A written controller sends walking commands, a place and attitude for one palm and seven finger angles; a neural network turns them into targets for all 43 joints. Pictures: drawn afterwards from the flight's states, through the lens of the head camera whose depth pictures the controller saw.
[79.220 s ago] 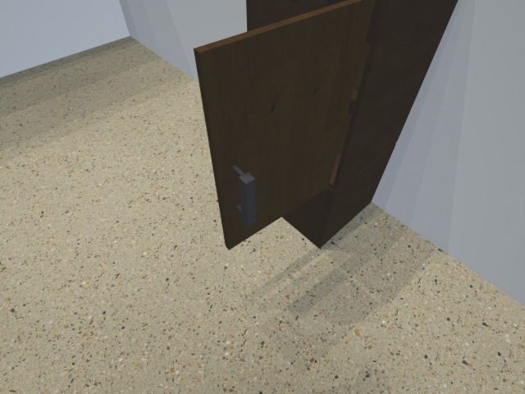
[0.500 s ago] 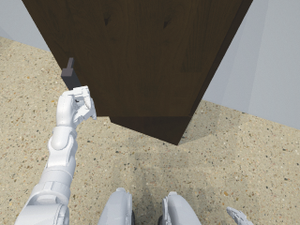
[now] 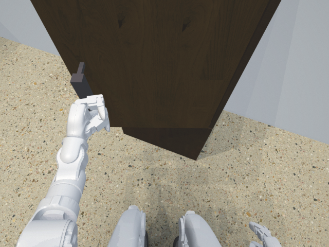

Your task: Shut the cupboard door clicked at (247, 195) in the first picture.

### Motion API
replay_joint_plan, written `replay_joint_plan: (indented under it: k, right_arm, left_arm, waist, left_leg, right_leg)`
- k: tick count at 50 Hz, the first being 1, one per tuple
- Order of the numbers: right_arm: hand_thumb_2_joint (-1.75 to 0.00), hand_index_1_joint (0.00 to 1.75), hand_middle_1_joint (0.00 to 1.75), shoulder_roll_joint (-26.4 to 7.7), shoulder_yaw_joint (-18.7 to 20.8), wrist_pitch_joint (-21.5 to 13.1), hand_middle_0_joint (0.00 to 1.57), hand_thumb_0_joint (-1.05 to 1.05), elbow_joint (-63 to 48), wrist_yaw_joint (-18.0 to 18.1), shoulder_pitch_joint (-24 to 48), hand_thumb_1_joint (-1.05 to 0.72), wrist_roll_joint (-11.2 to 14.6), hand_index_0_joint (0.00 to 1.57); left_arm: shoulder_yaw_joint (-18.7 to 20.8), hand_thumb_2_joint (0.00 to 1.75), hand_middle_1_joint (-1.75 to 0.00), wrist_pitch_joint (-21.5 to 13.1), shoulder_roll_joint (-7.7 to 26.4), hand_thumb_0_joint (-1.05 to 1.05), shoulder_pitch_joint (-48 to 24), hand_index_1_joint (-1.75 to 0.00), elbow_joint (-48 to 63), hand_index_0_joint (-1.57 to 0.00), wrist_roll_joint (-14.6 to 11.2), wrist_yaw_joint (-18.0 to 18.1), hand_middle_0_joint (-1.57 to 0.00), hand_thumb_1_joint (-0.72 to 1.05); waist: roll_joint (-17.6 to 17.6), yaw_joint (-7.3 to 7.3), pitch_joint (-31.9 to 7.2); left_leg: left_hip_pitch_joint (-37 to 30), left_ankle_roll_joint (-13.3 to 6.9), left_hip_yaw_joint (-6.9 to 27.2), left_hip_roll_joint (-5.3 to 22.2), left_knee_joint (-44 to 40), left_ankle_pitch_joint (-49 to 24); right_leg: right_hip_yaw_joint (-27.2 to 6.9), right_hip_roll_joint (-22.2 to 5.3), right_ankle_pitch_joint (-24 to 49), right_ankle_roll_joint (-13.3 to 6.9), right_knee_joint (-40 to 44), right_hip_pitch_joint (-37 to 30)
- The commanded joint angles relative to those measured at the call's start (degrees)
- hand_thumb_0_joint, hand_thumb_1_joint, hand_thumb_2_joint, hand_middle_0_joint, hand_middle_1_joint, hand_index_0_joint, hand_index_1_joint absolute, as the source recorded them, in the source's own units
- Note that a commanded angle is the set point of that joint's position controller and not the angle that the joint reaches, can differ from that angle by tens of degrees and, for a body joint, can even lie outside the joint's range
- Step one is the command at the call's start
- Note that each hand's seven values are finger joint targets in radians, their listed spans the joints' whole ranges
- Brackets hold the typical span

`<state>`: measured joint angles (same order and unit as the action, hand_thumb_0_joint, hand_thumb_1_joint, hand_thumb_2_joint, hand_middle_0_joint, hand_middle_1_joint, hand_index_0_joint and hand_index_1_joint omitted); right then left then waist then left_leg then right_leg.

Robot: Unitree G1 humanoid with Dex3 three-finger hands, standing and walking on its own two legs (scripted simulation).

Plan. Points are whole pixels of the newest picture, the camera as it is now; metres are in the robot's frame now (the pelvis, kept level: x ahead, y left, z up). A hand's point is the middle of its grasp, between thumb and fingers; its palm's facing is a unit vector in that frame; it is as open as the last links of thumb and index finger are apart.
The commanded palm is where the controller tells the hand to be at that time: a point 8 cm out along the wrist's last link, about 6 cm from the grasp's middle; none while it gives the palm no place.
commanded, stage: push the door shut along its arc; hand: left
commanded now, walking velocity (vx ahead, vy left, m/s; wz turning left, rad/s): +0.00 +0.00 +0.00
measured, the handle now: (89, 92) +0.49 +0.20 +0.03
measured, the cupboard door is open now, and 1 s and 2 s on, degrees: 21 4 0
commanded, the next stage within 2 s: pull the fist back off the door in 1.72 s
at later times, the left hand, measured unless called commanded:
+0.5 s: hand (106, 100) +0.46 +0.15 +0.03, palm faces -0.16 -0.99 -0.06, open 3.1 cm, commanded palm +0.47 +0.19 +0.03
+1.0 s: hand (120, 80) +0.53 +0.12 +0.03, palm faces -0.29 -0.96 -0.04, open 3.1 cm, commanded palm +0.54 +0.15 +0.03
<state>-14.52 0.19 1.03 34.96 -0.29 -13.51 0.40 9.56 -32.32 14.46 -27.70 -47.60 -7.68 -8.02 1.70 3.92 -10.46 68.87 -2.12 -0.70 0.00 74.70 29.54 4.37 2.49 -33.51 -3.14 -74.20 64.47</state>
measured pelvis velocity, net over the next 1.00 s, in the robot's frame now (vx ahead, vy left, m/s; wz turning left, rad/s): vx -0.01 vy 0.02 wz -0.05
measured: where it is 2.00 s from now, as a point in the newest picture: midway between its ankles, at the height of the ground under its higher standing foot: outside the picture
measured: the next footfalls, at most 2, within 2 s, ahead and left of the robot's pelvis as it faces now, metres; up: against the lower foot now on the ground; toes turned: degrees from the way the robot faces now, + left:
none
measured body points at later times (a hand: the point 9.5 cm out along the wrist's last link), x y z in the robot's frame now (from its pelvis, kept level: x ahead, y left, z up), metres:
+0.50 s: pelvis -0.01 +0.00 -0.02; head +0.12 +0.02 +0.41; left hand +0.47 +0.21 +0.04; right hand +0.04 -0.27 -0.13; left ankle +0.05 +0.10 -0.61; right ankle +0.01 -0.09 -0.61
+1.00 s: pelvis -0.01 +0.02 -0.03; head +0.15 +0.05 +0.38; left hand +0.54 +0.18 +0.04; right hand -0.02 -0.25 -0.14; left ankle +0.05 +0.10 -0.61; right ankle +0.01 -0.09 -0.61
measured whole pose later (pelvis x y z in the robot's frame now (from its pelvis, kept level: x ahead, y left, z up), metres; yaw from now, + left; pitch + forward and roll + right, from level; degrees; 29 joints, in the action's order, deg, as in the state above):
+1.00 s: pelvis -0.01 +0.02 -0.03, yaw -3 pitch +30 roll -6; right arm -15.4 -2.7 0.5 37.0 -1.4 -20.0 0.0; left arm 14.6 -24.1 29.4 -61.6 -72.1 -3.8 -20.2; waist 3.7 13.0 -9.6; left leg 82.8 -3.7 0.7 1.3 82.6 30.4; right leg 6.0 3.7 -32.9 -2.0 -79.0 76.8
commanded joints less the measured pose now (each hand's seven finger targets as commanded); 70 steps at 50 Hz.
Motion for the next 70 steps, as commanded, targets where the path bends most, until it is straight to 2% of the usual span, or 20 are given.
replay_joint_plan:
  k: [1,7,9,10,13,15,17,22,24,28,34,37,39,43,50,54,55,65,67,70]
  right_arm:
    - [-0.90,0.30,0.30,-9.2,3.3,-1.5,0.20,0.00,-3.5,1.0,-5.6,-0.90,-0.2,0.20]
    - [-0.90,0.30,0.30,-9.4,3.0,-1.0,0.20,0.00,-3.4,1.0,-6.6,-0.90,0.1,0.20]
    - [-0.90,0.30,0.30,-9.2,3.0,-1.1,0.20,0.00,-3.6,0.8,-7.2,-0.90,0.2,0.20]
    - [-0.90,0.30,0.30,-9.4,3.1,-1.0,0.20,0.00,-3.0,0.7,-7.2,-0.90,0.3,0.20]
    - [-0.90,0.30,0.30,-9.6,3.0,-0.7,0.20,0.00,-2.7,0.8,-7.7,-0.90,0.5,0.20]
    - [-0.90,0.30,0.30,-10.1,2.9,-0.9,0.20,0.00,-2.1,0.9,-8.2,-0.90,0.5,0.20]
    - [-0.90,0.30,0.30,-10.1,2.9,-1.0,0.20,0.00,-1.8,0.9,-8.6,-0.90,0.5,0.20]
    - [-0.90,0.30,0.30,-11.1,2.8,-1.2,0.20,0.00,-1.0,0.8,-10.3,-0.90,0.4,0.20]
    - [-0.90,0.30,0.30,-11.0,2.9,-1.5,0.20,0.00,-0.8,0.6,-11.0,-0.90,0.3,0.20]
    - [-0.90,0.30,0.30,-11.7,2.6,-1.3,0.20,0.00,-0.3,0.6,-11.9,-0.90,0.3,0.20]
    - [-0.90,0.30,0.30,-12.2,2.5,-1.4,0.20,0.00,0.0,0.2,-13.5,-0.90,-0.1,0.20]
    - [-0.90,0.30,0.30,-12.5,2.4,-1.2,0.20,0.00,0.3,0.0,-14.0,-0.90,-0.1,0.20]
    - [-0.90,0.30,0.30,-12.8,2.0,-1.4,0.20,0.00,0.3,0.2,-14.9,-0.90,-0.4,0.20]
    - [-0.90,0.30,0.30,-12.8,1.9,-1.3,0.20,0.00,0.2,-0.4,-15.5,-0.90,-0.5,0.20]
    - [-0.90,0.30,0.30,-13.0,1.4,-1.4,0.20,0.00,0.0,-0.3,-17.2,-0.90,-0.8,0.20]
    - [-0.90,0.30,0.30,-12.9,1.2,-1.6,0.20,0.00,0.2,-0.3,-18.1,-0.90,-0.9,0.20]
    - [-0.90,0.30,0.30,-13.2,1.1,-1.5,0.20,0.00,0.3,-0.2,-18.2,-0.90,-0.8,0.20]
    - [-0.90,0.30,0.30,-13.3,1.0,-1.9,0.20,0.00,1.2,0.1,-20.2,-0.90,-1.4,0.20]
    - [-0.90,0.30,0.30,-13.1,1.1,-2.1,0.20,0.00,1.5,0.2,-20.5,-0.90,-1.5,0.20]
    - [-0.90,0.30,0.30,-13.2,0.9,-2.4,0.20,0.00,2.1,0.5,-21.0,-0.90,-1.6,0.20]
  left_arm:
    - [3.9,0.90,-1.50,-3.8,10.8,0.00,-24.3,-1.50,8.2,-1.30,-0.7,-1.1,-1.30,0.90]
    - [4.6,0.90,-1.50,-2.9,13.2,0.00,-29.8,-1.50,4.0,-1.30,-1.2,-4.4,-1.30,0.90]
    - [3.0,0.90,-1.50,-3.0,11.5,0.00,-32.0,-1.50,5.0,-1.30,-1.8,-5.7,-1.30,0.90]
    - [4.9,0.90,-1.50,-2.8,13.6,0.00,-31.6,-1.50,3.6,-1.30,-1.9,-6.1,-1.30,0.90]
    - [3.8,0.90,-1.50,-2.4,13.7,0.00,-35.8,-1.50,2.0,-1.30,-1.8,-7.5,-1.30,0.90]
    - [5.3,0.90,-1.50,-2.6,16.0,0.00,-37.6,-1.50,0.5,-1.30,-1.7,-7.9,-1.30,0.90]
    - [3.4,0.90,-1.50,-2.1,14.5,0.00,-40.8,-1.50,-0.7,-1.30,-1.7,-8.6,-1.30,0.90]
    - [3.8,0.90,-1.50,-1.4,16.9,0.00,-44.9,-1.50,-3.3,-1.30,-1.0,-9.8,-1.30,0.90]
    - [1.7,0.90,-1.50,-1.4,14.7,0.00,-48.4,-1.50,-2.8,-1.30,-1.1,-10.4,-1.30,0.90]
    - [4.3,0.90,-1.50,0.1,18.8,0.00,-50.7,-1.50,-5.7,-1.30,-0.5,-10.8,-1.30,0.90]
    - [3.3,0.90,-1.50,1.0,18.5,0.00,-55.4,-1.50,-7.0,-1.30,0.4,-11.4,-1.30,0.90]
    - [2.8,0.90,-1.50,2.4,18.2,0.00,-56.7,-1.50,-9.3,-1.30,1.0,-11.5,-1.30,0.90]
    - [6.3,0.90,-1.50,2.8,22.8,0.00,-58.7,-1.50,-10.1,-1.30,1.3,-11.0,-1.30,0.90]
    - [5.1,0.90,-1.50,3.8,21.7,0.00,-59.6,-1.50,-11.4,-1.30,2.3,-11.3,-1.30,0.90]
    - [8.0,0.90,-1.50,5.5,26.8,0.00,-63.9,-1.50,-11.8,-1.30,3.1,-13.0,-1.30,0.90]
    - [7.4,0.90,-1.50,7.0,26.7,0.00,-65.8,-1.50,-12.4,-1.30,3.4,-14.0,-1.30,0.90]
    - [8.8,0.90,-1.50,7.3,28.8,0.00,-66.1,-1.50,-12.3,-1.30,3.5,-14.1,-1.30,0.90]
    - [7.0,0.90,-1.50,10.7,28.4,0.00,-71.2,-1.50,-13.4,-1.30,4.9,-15.2,-1.30,0.90]
    - [5.5,0.90,-1.50,11.5,26.6,0.00,-73.2,-1.50,-13.9,-1.30,5.2,-15.3,-1.30,0.90]
    - [5.4,0.90,-1.50,12.1,27.7,0.00,-76.6,-1.50,-14.1,-1.30,5.5,-15.6,-1.30,0.90]
  waist:
    - [1.0,2.05,-24.6]
    - [1.0,2.90,-26.5]
    - [3.4,3.34,-27.8]
    - [3.1,2.76,-27.6]
    - [1.5,4.57,-25.4]
    - [2.3,4.53,-25.5]
    - [2.4,6.03,-24.7]
    - [5.2,6.62,-26.9]
    - [7.5,7.71,-27.6]
    - [6.1,8.22,-27.7]
    - [10.0,9.59,-28.7]
    - [9.0,10.51,-28.1]
    - [9.6,10.19,-28.1]
    - [9.4,11.13,-28.7]
    - [11.6,11.46,-31.3]
    - [11.8,12.57,-31.4]
    - [12.2,12.03,-31.8]
    - [14.5,13.79,-33.0]
    - [13.6,14.98,-32.2]
    - [14.1,15.91,-32.1]
  left_leg:
    - [-21.4,0.4,4.7,0.4,-7.1,-13.0]
    - [-19.5,0.0,4.5,0.4,-5.7,-14.1]
    - [-20.7,-0.1,4.6,0.2,-5.4,-15.6]
    - [-20.5,0.1,4.7,0.5,-5.3,-15.4]
    - [-18.2,-0.3,4.8,0.5,-4.9,-12.7]
    - [-18.0,-0.3,5.1,0.6,-4.7,-12.3]
    - [-17.7,-0.5,5.4,0.7,-4.6,-10.7]
    - [-19.9,-0.3,6.6,0.9,-4.2,-11.7]
    - [-22.2,-0.3,7.3,0.9,-4.2,-12.1]
    - [-19.5,-0.5,7.3,1.2,-3.3,-11.3]
    - [-23.6,-0.1,9.4,1.6,-3.4,-13.0]
    - [-23.7,0.0,10.1,2.0,-3.2,-12.6]
    - [-22.3,-0.1,10.0,2.0,-2.9,-12.1]
    - [-22.5,0.0,10.5,2.3,-2.4,-12.9]
    - [-21.5,-0.3,10.3,2.5,-0.3,-16.6]
    - [-21.5,-0.5,10.5,2.6,0.6,-17.9]
    - [-21.1,-0.4,10.3,2.7,0.8,-17.6]
    - [-22.5,-0.3,10.9,3.0,2.5,-20.7]
    - [-21.9,-0.6,10.7,3.0,3.1,-20.3]
    - [-20.6,-0.9,10.4,2.9,4.2,-20.4]
  right_leg:
    - [-5.0,-0.5,15.9,1.5,10.5,-7.3]
    - [-5.8,-0.4,17.5,1.5,10.0,-8.5]
    - [-5.7,-0.3,18.6,1.3,9.6,-8.0]
    - [-5.8,-0.2,18.3,1.3,9.7,-8.2]
    - [-6.1,-0.2,15.6,1.5,10.4,-6.9]
    - [-6.0,-0.1,14.5,1.3,10.2,-5.9]
    - [-5.9,0.0,12.6,1.3,10.5,-4.2]
    - [-5.1,0.3,11.7,0.8,9.5,-1.1]
    - [-4.3,0.5,11.5,0.6,8.9,1.4]
    - [-4.7,0.6,10.7,0.6,8.9,1.2]
    - [-3.1,0.9,10.8,0.2,7.5,6.5]
    - [-2.7,0.8,10.5,0.3,7.3,8.3]
    - [-2.8,1.0,9.9,0.1,6.8,7.9]
    - [-2.5,1.1,10.3,0.3,6.4,9.2]
    - [-2.4,1.5,12.2,0.2,5.0,8.9]
    - [-2.2,1.7,13.1,0.2,4.6,10.2]
    - [-2.3,1.7,13.0,0.2,4.5,9.9]
    - [-1.5,2.0,14.5,0.2,3.3,13.3]
    - [-1.5,2.2,14.5,0.4,3.4,14.1]
    - [-1.7,2.3,14.7,0.4,3.2,14.5]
